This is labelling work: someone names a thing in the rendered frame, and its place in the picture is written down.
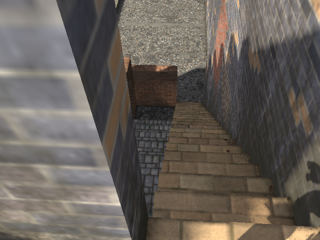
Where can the stairs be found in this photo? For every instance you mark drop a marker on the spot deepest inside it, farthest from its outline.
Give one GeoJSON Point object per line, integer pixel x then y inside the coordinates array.
{"type": "Point", "coordinates": [206, 176]}

